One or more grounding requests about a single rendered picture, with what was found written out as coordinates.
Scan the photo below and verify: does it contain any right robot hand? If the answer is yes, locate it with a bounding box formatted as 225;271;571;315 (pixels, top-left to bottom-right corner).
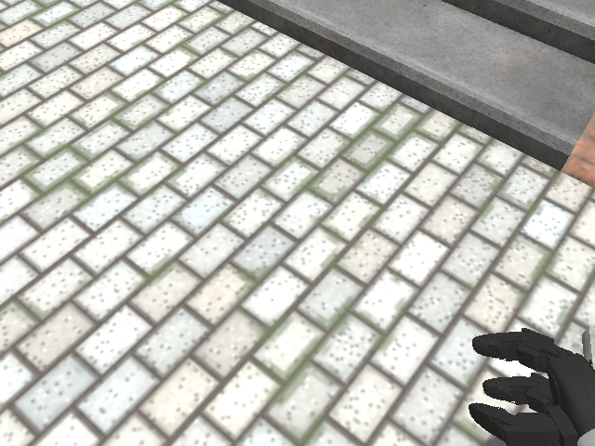
469;328;595;446

